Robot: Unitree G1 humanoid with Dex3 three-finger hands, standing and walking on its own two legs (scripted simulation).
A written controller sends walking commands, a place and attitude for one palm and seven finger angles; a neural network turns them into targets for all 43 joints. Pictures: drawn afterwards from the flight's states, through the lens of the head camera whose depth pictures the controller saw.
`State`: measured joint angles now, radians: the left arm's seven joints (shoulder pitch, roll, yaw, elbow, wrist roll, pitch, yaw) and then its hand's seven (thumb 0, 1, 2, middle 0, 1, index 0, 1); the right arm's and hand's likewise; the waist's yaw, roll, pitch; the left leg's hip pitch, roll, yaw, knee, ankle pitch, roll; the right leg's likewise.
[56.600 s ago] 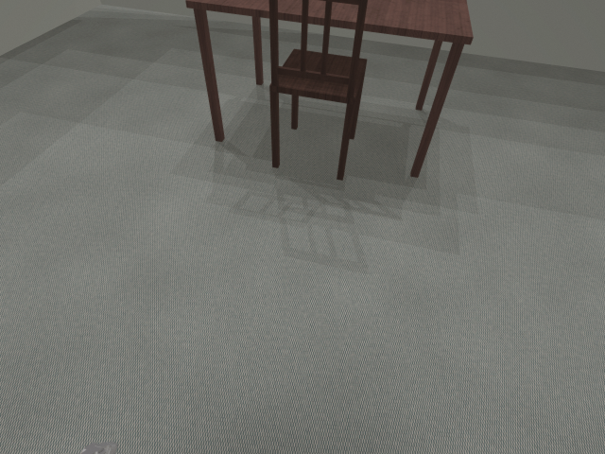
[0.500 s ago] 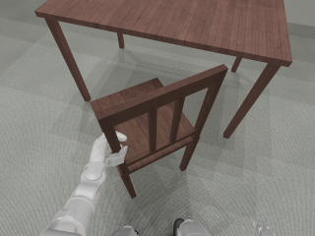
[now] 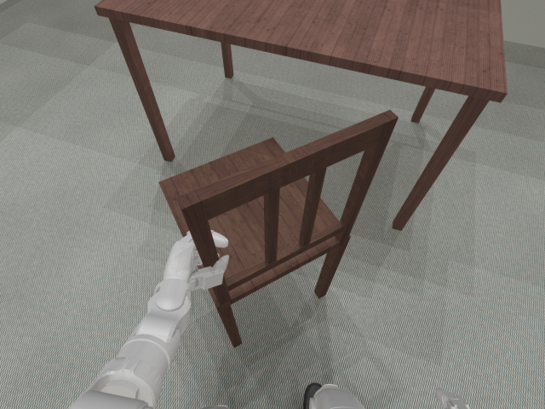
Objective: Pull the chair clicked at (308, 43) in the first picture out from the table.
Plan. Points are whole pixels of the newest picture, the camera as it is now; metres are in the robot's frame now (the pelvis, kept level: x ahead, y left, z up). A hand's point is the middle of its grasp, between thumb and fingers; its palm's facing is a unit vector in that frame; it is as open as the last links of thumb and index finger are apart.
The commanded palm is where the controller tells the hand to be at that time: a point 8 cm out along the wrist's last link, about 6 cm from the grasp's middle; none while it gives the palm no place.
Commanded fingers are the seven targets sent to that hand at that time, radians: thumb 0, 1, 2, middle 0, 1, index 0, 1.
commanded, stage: step backward, pulling the chair out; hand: left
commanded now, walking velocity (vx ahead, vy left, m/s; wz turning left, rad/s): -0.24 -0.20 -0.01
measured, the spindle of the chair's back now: (271, 229) +0.42 +0.00 -0.08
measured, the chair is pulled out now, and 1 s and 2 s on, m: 0.46 0.58 0.58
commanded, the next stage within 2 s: stop walking, hand still on the chair in 0.18 s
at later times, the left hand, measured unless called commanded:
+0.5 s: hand (209, 330) +0.24 +0.10 -0.06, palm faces -0.06 -0.98 -0.18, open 5.6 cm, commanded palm +0.22 +0.15 -0.04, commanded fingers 0.00 0.90 0.90 -0.50 -1.45 -0.50 -1.45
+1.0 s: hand (203, 346) +0.21 +0.11 -0.06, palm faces -0.08 -0.98 -0.19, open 5.7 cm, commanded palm +0.20 +0.16 -0.04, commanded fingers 0.00 0.90 0.90 -0.50 -1.45 -0.50 -1.45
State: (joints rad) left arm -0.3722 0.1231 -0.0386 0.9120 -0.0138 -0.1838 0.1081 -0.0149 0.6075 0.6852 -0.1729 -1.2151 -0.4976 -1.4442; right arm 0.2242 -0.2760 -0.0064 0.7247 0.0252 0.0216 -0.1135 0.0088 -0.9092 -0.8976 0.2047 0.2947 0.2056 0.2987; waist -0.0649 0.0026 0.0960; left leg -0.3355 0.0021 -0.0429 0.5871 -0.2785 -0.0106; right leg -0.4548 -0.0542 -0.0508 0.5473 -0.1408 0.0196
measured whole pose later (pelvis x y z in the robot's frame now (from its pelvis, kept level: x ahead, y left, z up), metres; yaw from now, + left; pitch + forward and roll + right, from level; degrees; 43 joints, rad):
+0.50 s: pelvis -0.08 -0.01 +0.01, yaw -1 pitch -1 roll +0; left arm -0.29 0.13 -0.04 0.86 -0.02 -0.12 0.10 0.00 0.62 0.70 -0.14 -1.16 -0.49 -1.44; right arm 0.25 -0.26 0.01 0.67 0.04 0.02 -0.11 0.01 -0.91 -0.90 0.20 0.29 0.20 0.30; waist -0.04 0.01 0.11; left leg -0.29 0.02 -0.01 0.54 -0.24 -0.02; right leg -0.37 -0.03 -0.02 0.55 -0.25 0.02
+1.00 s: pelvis -0.04 +0.00 +0.01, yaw -3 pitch -1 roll +0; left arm -0.02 0.11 -0.09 0.69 0.01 -0.15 0.09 0.00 0.60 0.73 -0.16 -1.17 -0.50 -1.44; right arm 0.23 -0.21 0.02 0.70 0.02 -0.03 -0.10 0.01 -0.91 -0.90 0.21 0.29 0.21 0.30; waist -0.02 0.02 0.04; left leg -0.16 0.01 0.02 0.44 -0.26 -0.01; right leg -0.26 -0.03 0.01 0.44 -0.17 0.02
